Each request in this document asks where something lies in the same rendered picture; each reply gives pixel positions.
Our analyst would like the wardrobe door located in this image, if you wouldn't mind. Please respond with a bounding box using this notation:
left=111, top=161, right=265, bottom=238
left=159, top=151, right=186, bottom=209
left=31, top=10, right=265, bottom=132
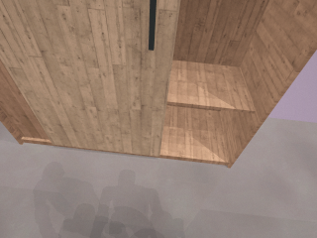
left=0, top=60, right=50, bottom=140
left=0, top=0, right=181, bottom=157

